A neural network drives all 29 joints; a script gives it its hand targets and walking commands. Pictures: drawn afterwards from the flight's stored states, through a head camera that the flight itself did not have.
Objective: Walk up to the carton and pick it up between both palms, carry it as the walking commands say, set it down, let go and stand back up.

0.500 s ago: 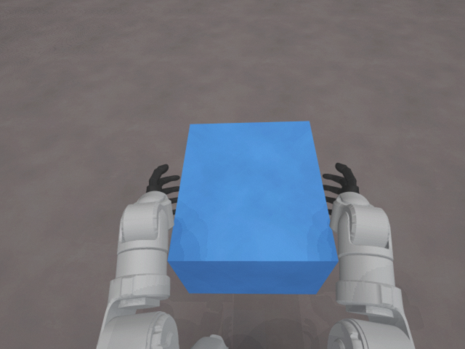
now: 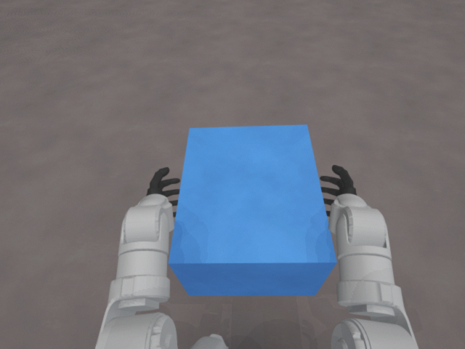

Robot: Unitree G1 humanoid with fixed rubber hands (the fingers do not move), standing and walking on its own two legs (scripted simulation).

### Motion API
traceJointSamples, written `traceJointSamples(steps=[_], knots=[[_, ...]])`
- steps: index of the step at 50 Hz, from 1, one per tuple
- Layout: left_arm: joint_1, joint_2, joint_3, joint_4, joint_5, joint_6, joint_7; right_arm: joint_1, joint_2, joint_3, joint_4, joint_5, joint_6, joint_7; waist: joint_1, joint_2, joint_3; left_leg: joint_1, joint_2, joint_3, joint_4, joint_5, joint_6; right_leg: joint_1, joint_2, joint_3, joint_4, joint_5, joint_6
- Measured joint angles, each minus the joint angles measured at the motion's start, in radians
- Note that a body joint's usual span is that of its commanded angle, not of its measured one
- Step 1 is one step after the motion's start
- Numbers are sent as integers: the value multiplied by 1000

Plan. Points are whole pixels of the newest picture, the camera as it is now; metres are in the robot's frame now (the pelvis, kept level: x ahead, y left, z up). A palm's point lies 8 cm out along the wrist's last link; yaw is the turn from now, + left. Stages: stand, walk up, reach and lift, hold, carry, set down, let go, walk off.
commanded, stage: hold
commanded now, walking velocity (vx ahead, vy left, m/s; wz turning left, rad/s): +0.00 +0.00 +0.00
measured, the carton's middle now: (249, 208) +0.38 +0.00 -0.02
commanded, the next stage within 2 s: set down in 0.10 s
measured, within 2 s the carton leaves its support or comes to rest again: neither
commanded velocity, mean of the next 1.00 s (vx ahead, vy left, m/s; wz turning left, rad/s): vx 0.00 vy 0.00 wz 0.00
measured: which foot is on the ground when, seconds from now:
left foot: down 0.00-1.00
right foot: down 0.00-1.00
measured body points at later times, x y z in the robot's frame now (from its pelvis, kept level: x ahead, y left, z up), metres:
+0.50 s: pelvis -0.03 +0.01 +0.01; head -0.02 +0.04 +0.46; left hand +0.35 +0.14 +0.03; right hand +0.30 -0.20 +0.03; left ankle +0.11 +0.11 -0.72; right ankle +0.02 -0.11 -0.72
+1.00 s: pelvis +0.02 +0.00 +0.00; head +0.16 +0.00 +0.43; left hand +0.39 +0.14 -0.08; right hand +0.35 -0.20 -0.07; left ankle +0.11 +0.10 -0.72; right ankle +0.03 -0.11 -0.72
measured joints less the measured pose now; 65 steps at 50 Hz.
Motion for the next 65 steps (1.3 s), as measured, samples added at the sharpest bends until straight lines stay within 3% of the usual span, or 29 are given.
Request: traceJointSamples(steps=[3,8,13,16,19,23,26,33,42,48,54,65], knots=[[79,-3,-17,45,32,-97,-31,46,22,-7,69,-90,-97,63,-11,-6,-36,14,0,0,-57,30,3,9,-2,3,-49,27,8],[215,-23,-56,46,16,-152,-11,183,45,-9,72,-79,-161,69,-20,-19,-54,40,3,0,-127,72,4,27,-3,6,-105,64,8],[62,-7,-54,243,23,-196,11,129,46,-110,181,-110,-229,70,-30,-34,-37,40,3,1,-113,28,5,26,4,18,-105,57,8],[-33,-2,-31,353,82,-259,-24,94,46,-151,198,-126,-266,70,-30,-35,-36,41,3,1,-112,69,6,22,11,33,-105,100,8],[-80,-2,38,434,140,-315,-85,37,45,-217,264,-158,-303,92,-30,-36,-44,44,3,1,-107,-5,6,22,19,50,-105,25,8],[-122,8,60,436,173,-339,-136,-26,32,-257,300,-197,-340,128,-30,-36,-1,46,3,2,-111,88,6,18,23,56,-106,118,9],[-121,12,91,443,185,-356,-160,-45,32,-284,343,-205,-372,145,-29,-38,20,46,4,2,-108,-5,6,19,25,60,-100,42,10],[-113,23,110,430,185,-406,-145,-75,28,-287,359,-202,-413,198,-29,-38,121,29,4,3,-99,36,6,3,28,64,-99,97,10],[-92,22,111,406,183,-472,-147,-73,28,-279,364,-181,-485,200,-30,-32,127,-88,10,3,-39,47,6,-120,43,70,-27,60,10],[-40,22,111,357,172,-531,-148,-27,28,-208,346,-134,-551,184,-29,-32,66,-211,11,3,-10,8,1,-236,46,70,-14,38,10],[64,16,98,287,103,-590,-120,48,28,-133,336,-63,-626,182,-29,-27,-28,-336,11,3,13,-17,0,-351,48,72,-14,24,10],[74,16,74,256,27,-676,-72,49,24,-118,335,22,-732,164,-30,-20,-118,-624,10,3,141,-47,-3,-638,68,91,110,-3,10]])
